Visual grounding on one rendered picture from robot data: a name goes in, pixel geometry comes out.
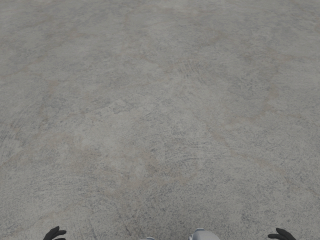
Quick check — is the right robot thigh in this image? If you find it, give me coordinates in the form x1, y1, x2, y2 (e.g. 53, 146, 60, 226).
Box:
188, 230, 220, 240

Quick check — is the right robot shin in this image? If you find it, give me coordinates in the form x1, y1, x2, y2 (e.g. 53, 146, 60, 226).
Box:
194, 228, 205, 233

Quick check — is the robot right hand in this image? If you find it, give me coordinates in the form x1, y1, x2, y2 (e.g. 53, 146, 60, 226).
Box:
268, 228, 296, 240

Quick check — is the robot left hand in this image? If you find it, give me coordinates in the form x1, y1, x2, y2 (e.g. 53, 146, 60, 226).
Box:
43, 226, 67, 240

